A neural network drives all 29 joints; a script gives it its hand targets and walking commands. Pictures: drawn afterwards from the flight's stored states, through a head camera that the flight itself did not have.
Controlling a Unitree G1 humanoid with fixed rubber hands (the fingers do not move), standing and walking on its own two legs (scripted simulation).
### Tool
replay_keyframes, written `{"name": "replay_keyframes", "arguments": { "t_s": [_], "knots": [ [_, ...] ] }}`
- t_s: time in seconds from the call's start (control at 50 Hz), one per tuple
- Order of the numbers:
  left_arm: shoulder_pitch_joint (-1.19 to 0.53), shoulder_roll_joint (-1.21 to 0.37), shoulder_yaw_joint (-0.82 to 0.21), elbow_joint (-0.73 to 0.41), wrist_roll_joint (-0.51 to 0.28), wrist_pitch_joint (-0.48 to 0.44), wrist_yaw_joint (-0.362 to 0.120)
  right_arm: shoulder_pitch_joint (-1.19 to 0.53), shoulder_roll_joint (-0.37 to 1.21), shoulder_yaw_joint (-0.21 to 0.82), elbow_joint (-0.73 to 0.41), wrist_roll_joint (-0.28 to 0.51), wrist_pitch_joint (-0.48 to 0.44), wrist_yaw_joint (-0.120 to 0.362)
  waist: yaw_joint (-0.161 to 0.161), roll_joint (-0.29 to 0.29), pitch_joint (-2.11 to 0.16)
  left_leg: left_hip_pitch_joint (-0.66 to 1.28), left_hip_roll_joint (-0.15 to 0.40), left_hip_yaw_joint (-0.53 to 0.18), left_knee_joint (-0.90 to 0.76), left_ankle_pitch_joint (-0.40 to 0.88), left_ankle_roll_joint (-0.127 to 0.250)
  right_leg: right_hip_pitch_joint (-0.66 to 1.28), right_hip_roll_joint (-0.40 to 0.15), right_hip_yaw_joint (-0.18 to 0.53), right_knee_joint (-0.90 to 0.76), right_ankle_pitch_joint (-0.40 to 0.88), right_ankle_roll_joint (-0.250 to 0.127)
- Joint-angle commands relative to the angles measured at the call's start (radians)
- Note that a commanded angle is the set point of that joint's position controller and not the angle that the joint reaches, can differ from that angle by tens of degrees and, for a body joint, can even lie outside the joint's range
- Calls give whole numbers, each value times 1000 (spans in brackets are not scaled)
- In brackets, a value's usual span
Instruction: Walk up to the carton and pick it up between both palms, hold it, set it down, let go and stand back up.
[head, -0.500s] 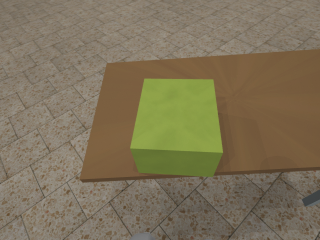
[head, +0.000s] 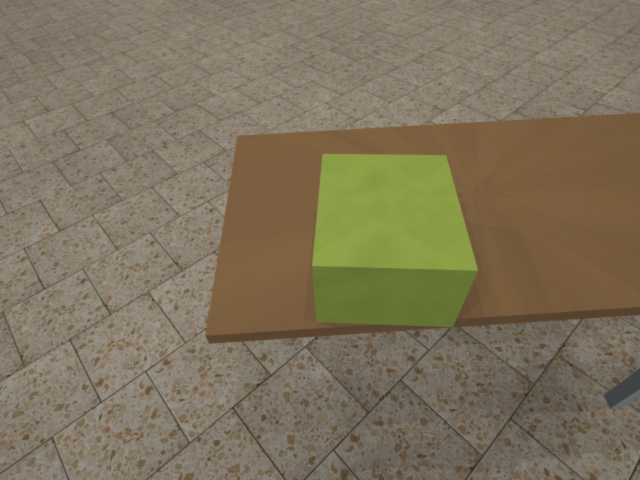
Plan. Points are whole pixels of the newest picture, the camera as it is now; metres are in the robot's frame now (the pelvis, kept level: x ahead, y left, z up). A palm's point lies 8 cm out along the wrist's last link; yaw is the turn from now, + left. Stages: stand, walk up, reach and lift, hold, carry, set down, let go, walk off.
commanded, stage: walk up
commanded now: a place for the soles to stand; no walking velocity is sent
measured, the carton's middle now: (383, 235) +0.52 -0.08 -0.03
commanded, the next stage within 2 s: none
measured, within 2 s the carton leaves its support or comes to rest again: neither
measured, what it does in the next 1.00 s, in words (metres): shifts its weight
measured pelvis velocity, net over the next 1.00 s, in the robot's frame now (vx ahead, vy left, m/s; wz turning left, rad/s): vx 0.05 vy -0.03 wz -0.15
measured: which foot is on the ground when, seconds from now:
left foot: down 0.00-1.00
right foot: down 0.00-1.00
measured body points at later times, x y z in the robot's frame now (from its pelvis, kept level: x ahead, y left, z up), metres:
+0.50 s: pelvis +0.02 +0.00 +0.01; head +0.02 +0.00 +0.46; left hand +0.04 +0.25 -0.14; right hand +0.03 -0.26 -0.14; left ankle +0.01 +0.12 -0.73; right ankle +0.01 -0.12 -0.73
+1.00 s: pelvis +0.05 -0.03 +0.00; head +0.06 -0.03 +0.45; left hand +0.10 +0.23 -0.14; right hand +0.07 -0.28 -0.14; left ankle +0.01 +0.12 -0.73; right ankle +0.01 -0.12 -0.73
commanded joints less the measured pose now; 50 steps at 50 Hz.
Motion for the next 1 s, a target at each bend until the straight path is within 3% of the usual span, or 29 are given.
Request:
{"name": "replay_keyframes", "arguments": {
  "t_s": [0.0,0.04,0.06,0.1,0.12,0.24,0.44,0.46,0.48,0.52,0.54,0.58,0.62,0.66,0.72,0.78,0.88,0.98],
  "knots": [
    [-16,140,29,-32,-21,-25,-8,38,-128,-18,-21,6,-28,-8,-31,-23,12,94,48,-95,-224,-30,51,-123,-114,189,-264,-103,-50],
    [34,122,20,-8,-19,-26,-5,32,-147,-27,-8,5,-34,-7,-10,-31,33,82,67,-111,-261,-49,64,-119,-93,169,-242,-64,-32],
    [40,126,22,2,-15,-27,-5,43,-150,-26,-1,4,-36,-9,-14,-48,33,67,80,-125,-281,-81,68,-100,-86,163,-231,-59,-29],
    [53,120,21,15,-13,-30,-5,41,-146,-24,11,7,-39,-12,-6,-28,43,42,83,-119,-300,-86,69,-72,-83,158,-218,-22,-26],
    [65,112,20,18,-14,-32,-4,42,-150,-22,24,3,-37,-13,3,-61,21,57,80,-114,-285,-65,58,-62,-76,153,-219,-21,-37],
    [61,118,16,35,-18,-32,5,48,-141,-15,56,-1,-31,-15,-2,-27,34,77,64,-76,-279,-33,52,-92,-84,176,-226,-12,-45],
    [61,122,2,56,-14,-37,15,59,-157,-10,93,-2,-29,-17,-2,-22,-9,127,83,-41,-271,104,61,-50,-83,180,-166,201,-40],
    [75,148,13,59,-6,-31,11,106,-163,-18,86,-20,-33,-17,-18,-33,-31,181,112,-82,-302,1,82,-90,-53,161,-126,87,-35],
    [57,135,11,54,-1,-27,10,116,-187,-26,95,-21,-31,-21,-22,0,-1,203,156,-136,-338,-57,105,-156,-36,141,-93,24,-24],
    [50,108,4,40,5,-25,9,103,-220,-36,104,-20,-26,-29,-12,45,43,181,245,-195,-381,-113,149,-199,-47,116,-71,-25,-8],
    [57,104,2,40,5,-27,9,86,-219,-35,102,-21,-25,-29,-4,50,61,165,252,-186,-380,-96,153,-197,-59,120,-87,-11,-8],
    [75,116,4,48,-1,-35,8,59,-196,-27,98,-25,-25,-23,6,40,67,158,205,-116,-331,11,128,-164,-69,147,-130,76,-14],
    [92,139,12,57,-7,-44,11,56,-162,-16,95,-24,-29,-13,2,-16,31,155,119,-9,-230,178,85,-82,-83,198,-156,276,-23],
    [113,149,16,63,-16,-47,16,53,-132,-6,88,-16,-33,-9,1,-63,-25,124,65,52,-164,192,48,23,-106,250,-166,463,-43],
    [111,159,24,64,-19,-37,24,59,-125,1,82,-13,-31,-17,1,-117,-59,95,44,59,-151,132,32,106,-116,288,-183,546,-81],
    [92,151,23,59,-13,-31,25,73,-147,-6,85,-15,-30,-24,-11,-86,-62,163,60,57,-174,206,39,70,-88,252,-156,578,-72],
    [58,146,22,40,-6,-33,28,111,-174,-25,101,-15,-22,-27,-37,-9,-64,319,132,28,-191,312,73,-86,-49,204,-65,482,-16],
    [46,131,19,11,1,-24,31,94,-206,-40,112,-22,-11,-30,-34,47,4,312,265,-33,-230,306,162,-195,-46,164,13,233,46]
  ]
}}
